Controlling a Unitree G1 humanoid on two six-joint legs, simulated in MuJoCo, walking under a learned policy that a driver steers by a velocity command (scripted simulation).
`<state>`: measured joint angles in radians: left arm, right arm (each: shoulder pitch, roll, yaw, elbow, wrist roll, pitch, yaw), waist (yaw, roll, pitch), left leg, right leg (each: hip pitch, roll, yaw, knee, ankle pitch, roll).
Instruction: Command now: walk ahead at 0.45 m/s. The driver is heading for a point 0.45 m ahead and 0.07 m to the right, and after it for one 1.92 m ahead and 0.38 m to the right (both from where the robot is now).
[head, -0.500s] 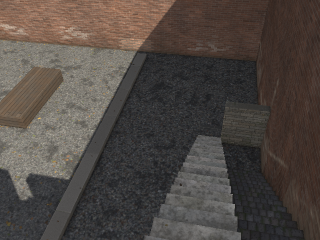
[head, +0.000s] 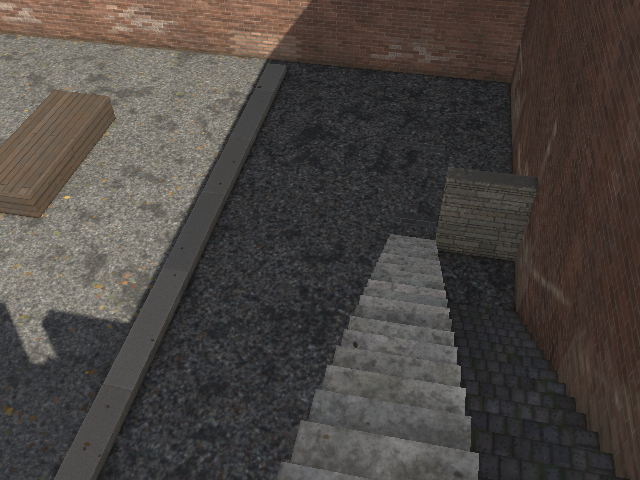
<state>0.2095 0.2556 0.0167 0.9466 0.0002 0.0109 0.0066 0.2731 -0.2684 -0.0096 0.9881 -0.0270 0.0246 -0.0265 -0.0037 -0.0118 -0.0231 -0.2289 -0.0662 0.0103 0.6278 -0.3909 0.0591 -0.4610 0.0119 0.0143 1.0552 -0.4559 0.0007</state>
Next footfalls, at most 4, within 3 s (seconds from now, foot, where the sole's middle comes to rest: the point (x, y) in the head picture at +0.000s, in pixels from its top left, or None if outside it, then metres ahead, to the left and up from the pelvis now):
0.26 right None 0.17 -0.15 -0.95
0.66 left None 0.37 0.09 -0.97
1.08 left None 0.46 0.10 -1.15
1.52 right None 0.24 -0.19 -0.95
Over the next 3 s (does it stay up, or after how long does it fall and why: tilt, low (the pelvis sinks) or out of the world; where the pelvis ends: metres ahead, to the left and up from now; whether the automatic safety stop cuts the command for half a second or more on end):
stays up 0.21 0.04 -0.21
